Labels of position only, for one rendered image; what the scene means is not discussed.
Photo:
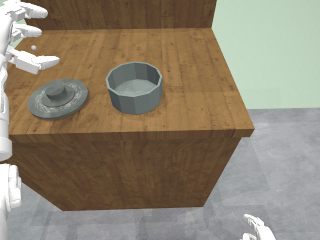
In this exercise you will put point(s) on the knob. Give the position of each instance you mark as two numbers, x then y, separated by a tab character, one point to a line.
55	91

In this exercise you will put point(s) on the right robot hand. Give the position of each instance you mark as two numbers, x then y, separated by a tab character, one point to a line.
262	232

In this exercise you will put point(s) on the lid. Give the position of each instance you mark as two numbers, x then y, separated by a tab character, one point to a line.
49	109

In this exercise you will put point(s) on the robot left upper arm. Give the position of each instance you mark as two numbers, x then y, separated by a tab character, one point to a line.
11	195

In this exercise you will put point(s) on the left robot forearm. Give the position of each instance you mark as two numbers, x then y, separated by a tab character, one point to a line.
5	143

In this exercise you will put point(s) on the left robot hand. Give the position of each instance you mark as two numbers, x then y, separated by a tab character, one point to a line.
11	12

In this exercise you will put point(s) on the pot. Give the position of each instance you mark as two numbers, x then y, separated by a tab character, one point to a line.
135	87

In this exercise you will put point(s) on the table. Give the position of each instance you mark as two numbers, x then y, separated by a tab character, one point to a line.
99	158

